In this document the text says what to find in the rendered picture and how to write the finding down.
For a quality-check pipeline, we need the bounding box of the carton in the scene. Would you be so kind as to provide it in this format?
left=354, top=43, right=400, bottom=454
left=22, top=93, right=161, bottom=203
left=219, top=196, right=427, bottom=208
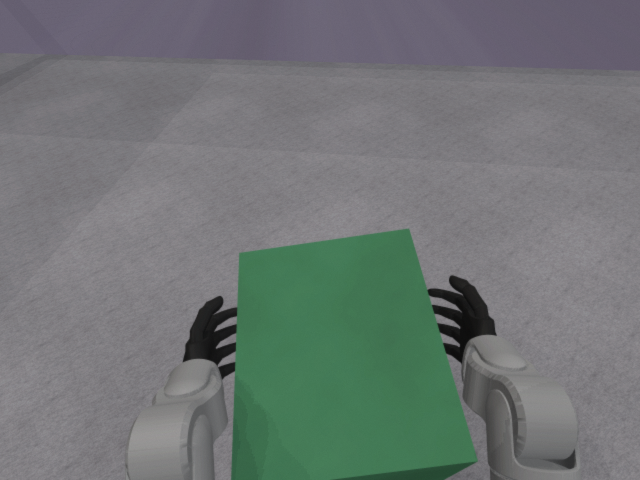
left=231, top=229, right=478, bottom=480

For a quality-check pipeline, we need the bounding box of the right robot forearm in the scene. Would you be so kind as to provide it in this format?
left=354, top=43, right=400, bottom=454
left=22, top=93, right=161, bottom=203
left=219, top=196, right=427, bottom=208
left=461, top=335, right=582, bottom=480

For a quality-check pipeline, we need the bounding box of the left robot hand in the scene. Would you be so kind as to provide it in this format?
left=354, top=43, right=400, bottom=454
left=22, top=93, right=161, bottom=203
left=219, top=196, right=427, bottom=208
left=182, top=296, right=237, bottom=379

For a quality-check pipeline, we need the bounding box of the left robot forearm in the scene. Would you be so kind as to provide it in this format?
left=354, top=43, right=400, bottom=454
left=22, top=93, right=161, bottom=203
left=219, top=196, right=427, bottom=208
left=125, top=359, right=228, bottom=480

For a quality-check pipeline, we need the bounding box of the right robot hand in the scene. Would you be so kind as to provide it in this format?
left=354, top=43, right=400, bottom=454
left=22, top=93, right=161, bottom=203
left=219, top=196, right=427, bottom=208
left=428, top=275, right=497, bottom=364

